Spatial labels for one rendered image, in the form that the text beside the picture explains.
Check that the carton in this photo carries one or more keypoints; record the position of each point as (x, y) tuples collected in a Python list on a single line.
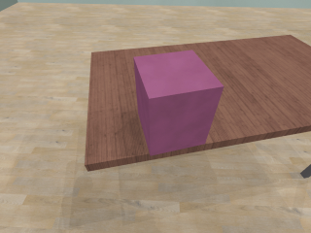
[(177, 98)]

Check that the table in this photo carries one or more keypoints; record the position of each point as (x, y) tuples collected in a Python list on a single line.
[(267, 94)]

